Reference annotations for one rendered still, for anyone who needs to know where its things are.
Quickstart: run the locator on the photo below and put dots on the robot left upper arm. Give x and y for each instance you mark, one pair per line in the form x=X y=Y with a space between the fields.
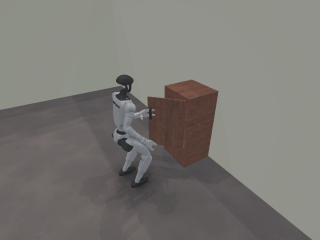
x=113 y=94

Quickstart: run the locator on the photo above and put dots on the left robot hand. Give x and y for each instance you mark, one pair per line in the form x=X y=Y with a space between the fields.
x=143 y=113

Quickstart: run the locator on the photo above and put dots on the left robot forearm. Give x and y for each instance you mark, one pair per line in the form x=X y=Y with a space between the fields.
x=136 y=115

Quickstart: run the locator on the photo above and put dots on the cupboard door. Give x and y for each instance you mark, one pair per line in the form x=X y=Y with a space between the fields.
x=166 y=128

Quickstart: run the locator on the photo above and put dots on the right robot hand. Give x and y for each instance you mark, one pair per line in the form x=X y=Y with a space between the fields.
x=149 y=144

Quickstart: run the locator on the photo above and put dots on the handle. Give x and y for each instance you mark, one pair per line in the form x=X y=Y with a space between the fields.
x=150 y=113

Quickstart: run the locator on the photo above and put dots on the left robot shin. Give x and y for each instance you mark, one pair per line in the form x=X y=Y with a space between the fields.
x=129 y=159

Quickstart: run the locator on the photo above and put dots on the robot right upper arm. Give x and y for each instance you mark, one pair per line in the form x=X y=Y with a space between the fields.
x=130 y=109

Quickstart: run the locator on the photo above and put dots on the robot torso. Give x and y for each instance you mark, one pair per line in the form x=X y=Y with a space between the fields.
x=119 y=117

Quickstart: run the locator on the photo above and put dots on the right robot forearm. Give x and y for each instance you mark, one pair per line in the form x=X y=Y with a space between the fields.
x=133 y=134

